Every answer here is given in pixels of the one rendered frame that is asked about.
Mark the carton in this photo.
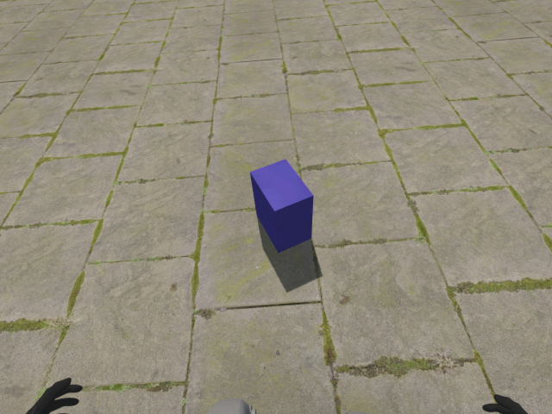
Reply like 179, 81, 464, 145
250, 160, 313, 253

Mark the robot right hand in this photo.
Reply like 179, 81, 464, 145
482, 394, 528, 414

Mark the robot left hand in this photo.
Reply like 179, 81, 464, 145
26, 378, 83, 414

